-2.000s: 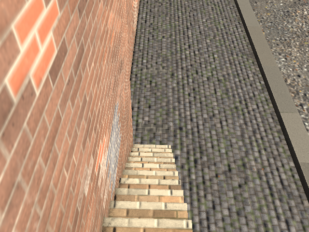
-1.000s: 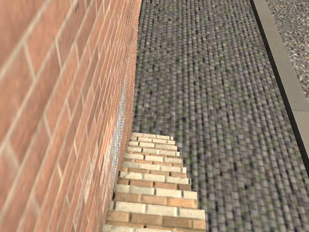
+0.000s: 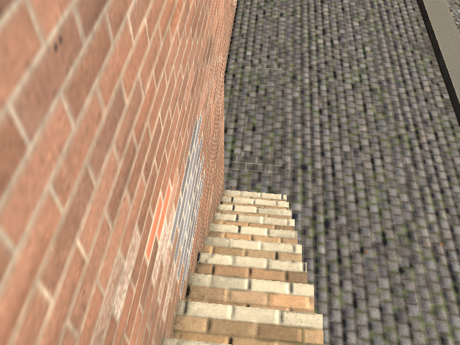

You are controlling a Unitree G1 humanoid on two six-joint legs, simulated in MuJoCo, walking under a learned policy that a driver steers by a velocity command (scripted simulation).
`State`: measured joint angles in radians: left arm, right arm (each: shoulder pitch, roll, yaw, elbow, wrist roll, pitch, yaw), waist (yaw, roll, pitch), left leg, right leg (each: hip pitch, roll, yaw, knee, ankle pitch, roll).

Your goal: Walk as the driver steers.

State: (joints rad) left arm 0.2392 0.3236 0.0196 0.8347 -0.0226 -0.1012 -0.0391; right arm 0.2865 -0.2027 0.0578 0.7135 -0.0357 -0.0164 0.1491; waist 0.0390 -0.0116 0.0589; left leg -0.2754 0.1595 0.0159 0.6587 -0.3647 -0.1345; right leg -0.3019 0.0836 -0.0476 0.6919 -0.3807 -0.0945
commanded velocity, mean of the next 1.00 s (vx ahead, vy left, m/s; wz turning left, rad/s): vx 0.00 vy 0.00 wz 0.00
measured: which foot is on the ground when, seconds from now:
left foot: down 0.00-1.00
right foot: down 0.00-1.00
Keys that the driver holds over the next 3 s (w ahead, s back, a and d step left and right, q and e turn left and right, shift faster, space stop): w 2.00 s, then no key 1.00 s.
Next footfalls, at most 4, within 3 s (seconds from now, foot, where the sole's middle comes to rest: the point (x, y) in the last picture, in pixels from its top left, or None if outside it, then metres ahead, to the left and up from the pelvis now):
none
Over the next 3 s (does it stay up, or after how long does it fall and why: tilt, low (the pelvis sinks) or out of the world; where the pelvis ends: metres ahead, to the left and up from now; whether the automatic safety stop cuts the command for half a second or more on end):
stays up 0.02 0.02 0.01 its command is cut before an obstacle from the start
